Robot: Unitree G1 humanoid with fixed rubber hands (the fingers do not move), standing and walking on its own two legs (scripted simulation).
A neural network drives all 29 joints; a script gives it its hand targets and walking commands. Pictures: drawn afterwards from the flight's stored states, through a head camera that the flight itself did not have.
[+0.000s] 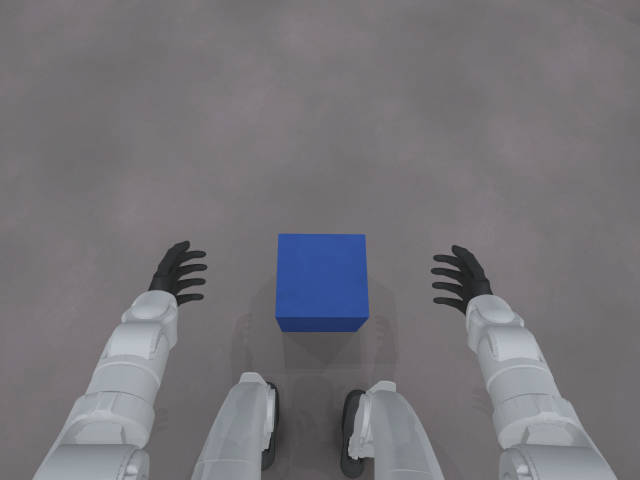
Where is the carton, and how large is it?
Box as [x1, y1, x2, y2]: [275, 234, 368, 331]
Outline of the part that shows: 278,234 275,317 281,330 355,331 368,317 364,234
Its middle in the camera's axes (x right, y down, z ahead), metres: +0.01 +0.12 +1.02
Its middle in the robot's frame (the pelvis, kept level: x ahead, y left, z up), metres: +0.46 +0.01 -0.57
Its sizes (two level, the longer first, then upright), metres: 0.210 0.200 0.250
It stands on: the floor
